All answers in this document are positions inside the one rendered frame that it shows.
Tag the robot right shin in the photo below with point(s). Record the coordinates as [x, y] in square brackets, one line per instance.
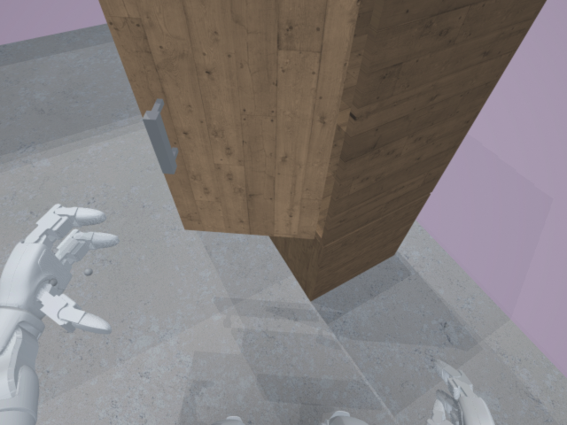
[340, 413]

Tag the right robot hand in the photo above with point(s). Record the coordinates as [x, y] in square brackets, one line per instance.
[468, 410]

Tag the cupboard door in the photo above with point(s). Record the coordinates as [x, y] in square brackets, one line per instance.
[251, 91]

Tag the handle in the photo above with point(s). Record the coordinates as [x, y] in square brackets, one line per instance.
[156, 131]

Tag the left robot hand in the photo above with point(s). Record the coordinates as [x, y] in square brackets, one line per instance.
[24, 282]

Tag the left robot forearm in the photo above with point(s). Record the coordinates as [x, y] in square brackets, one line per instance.
[19, 384]

